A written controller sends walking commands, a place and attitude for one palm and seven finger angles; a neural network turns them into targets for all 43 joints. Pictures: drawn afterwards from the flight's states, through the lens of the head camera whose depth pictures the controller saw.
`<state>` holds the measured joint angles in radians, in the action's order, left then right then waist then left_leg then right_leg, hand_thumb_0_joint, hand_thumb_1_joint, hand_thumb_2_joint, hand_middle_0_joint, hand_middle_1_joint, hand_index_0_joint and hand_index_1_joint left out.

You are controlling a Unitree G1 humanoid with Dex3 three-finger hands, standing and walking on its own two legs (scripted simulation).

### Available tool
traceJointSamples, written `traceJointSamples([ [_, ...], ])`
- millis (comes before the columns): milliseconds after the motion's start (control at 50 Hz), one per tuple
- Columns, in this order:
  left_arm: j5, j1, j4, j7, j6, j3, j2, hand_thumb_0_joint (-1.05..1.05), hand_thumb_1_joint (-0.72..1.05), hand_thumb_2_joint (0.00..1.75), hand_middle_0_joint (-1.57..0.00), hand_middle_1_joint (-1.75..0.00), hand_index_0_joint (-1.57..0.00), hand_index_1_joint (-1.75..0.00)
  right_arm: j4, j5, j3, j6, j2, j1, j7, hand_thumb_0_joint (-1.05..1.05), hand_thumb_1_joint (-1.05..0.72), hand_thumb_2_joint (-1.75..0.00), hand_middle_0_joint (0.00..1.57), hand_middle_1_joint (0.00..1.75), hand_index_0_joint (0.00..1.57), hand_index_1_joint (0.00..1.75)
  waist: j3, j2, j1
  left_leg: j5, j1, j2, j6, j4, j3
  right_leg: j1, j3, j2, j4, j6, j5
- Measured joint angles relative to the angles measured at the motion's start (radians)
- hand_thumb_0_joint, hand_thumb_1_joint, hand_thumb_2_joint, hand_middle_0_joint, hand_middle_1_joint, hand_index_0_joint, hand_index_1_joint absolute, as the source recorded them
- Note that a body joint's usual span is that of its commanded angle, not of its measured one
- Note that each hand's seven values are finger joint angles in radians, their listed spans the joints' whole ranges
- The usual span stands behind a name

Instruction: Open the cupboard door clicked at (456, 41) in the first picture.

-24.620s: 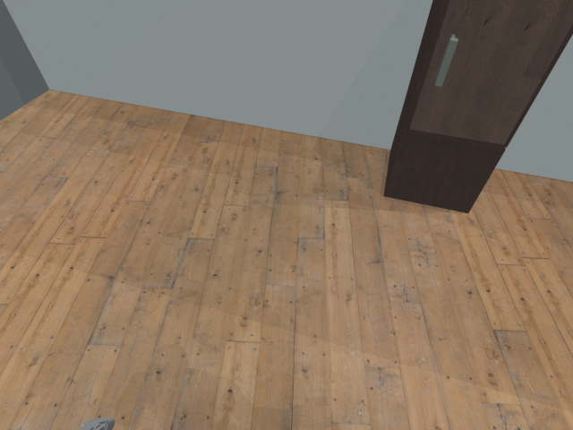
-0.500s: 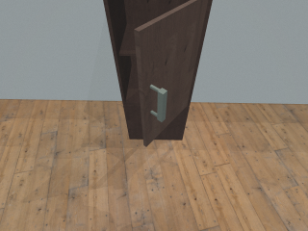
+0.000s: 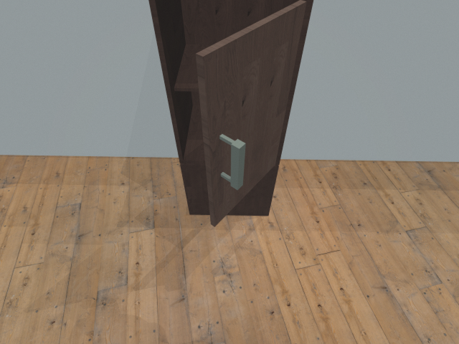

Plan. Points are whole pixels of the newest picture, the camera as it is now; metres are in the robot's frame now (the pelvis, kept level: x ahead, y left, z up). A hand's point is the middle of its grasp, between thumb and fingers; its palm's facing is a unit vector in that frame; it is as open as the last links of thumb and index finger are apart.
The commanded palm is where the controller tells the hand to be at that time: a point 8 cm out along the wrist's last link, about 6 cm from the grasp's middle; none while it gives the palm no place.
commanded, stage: look to check the result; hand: left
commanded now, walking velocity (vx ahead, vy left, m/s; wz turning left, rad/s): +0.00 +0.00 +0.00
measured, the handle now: (230, 162) +0.55 +0.03 -0.05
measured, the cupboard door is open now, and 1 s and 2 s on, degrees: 51 51 51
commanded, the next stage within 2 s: walk to a spot facing it in 0.50 s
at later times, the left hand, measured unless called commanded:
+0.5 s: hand out of the picture +0.00 +0.15 -0.17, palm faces +0.04 -0.98 -0.19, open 7.4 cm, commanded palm none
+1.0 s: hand out of the picture +0.06 +0.17 -0.19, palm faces -0.06 -0.98 -0.21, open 7.4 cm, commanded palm none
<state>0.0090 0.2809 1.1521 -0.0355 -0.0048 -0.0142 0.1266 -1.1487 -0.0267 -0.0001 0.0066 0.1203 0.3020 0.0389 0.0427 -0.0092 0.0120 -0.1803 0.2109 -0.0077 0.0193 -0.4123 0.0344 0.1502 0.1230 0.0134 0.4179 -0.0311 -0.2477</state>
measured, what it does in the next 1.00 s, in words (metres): stands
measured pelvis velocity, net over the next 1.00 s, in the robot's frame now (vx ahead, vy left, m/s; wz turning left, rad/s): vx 0.02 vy -0.01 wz -0.14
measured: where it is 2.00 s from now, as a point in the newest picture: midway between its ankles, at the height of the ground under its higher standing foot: outside the picture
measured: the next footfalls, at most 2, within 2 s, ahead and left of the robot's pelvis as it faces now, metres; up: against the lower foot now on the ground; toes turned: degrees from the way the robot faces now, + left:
right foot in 1.22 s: +0.03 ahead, -0.16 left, +0.00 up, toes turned -17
left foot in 1.58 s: +0.14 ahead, +0.05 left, +0.00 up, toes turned -28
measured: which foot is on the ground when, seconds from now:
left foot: down 0.00-1.00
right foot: down 0.00-0.98, up 1.00-1.00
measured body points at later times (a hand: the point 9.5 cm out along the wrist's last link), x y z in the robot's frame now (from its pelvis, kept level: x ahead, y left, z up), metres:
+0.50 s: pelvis +0.02 -0.01 +0.00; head +0.03 -0.02 +0.45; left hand +0.00 +0.20 -0.16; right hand +0.00 -0.22 -0.17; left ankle +0.03 +0.11 -0.74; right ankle -0.01 -0.09 -0.74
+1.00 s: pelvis +0.02 -0.01 -0.01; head +0.06 -0.01 +0.44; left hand +0.06 +0.22 -0.17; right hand +0.02 -0.26 -0.16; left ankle +0.03 +0.11 -0.74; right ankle -0.01 -0.09 -0.73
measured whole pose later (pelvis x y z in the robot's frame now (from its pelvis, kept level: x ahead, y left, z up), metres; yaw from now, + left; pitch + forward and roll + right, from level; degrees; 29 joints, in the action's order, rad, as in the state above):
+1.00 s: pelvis +0.02 -0.01 -0.01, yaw -8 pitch +0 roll +0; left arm 0.02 0.24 1.07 -0.01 0.06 -0.08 0.18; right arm -1.06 -0.03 -0.05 0.02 0.17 0.23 0.06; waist 0.07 0.02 -0.01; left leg -0.31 0.23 0.07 -0.01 -0.55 0.15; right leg 0.26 0.02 -0.05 0.63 -0.05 -0.37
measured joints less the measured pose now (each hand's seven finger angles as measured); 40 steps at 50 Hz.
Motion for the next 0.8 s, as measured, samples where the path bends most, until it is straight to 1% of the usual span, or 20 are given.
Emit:
traceJointSamples([
  [660,-0.003,-0.001,0.007,-0.002,-0.005,0.006,-0.009,0.0,0.91,0.89,-0.2,-0.3,-0.2,-0.3,-0.017,0.002,0.009,0.0,0.006,-0.034,0.005,0.01,-0.91,-0.9,0.2,0.3,0.2,0.3,0.009,-0.006,-0.007,-0.024,-0.041,0.018,-0.028,0.019,-0.014,-0.049,0.011,-0.022,-0.031,-0.022,-0.024],
  [720,-0.001,0.001,-0.002,-0.001,0.003,-0.003,-0.009,0.0,0.91,0.89,-0.2,-0.3,-0.2,-0.3,-0.013,0.002,0.002,0.007,0.009,-0.039,0.009,0.01,-0.91,-0.9,0.2,0.3,0.2,0.3,0.011,-0.008,-0.013,-0.037,-0.035,0.028,-0.032,-0.001,-0.004,-0.041,0.0,-0.03,-0.018,-0.026,-0.029],
  [800,0.006,0.003,-0.021,0.007,0.026,-0.026,-0.005,0.0,0.91,0.89,-0.2,-0.3,-0.2,-0.3,0.01,0.002,-0.017,0.022,0.019,-0.055,0.015,0.01,-0.91,-0.9,0.2,0.3,0.2,0.3,0.02,-0.012,-0.017,-0.074,-0.007,0.052,-0.037,-0.062,0.023,-0.008,-0.027,-0.048,0.027,-0.033,-0.045],
])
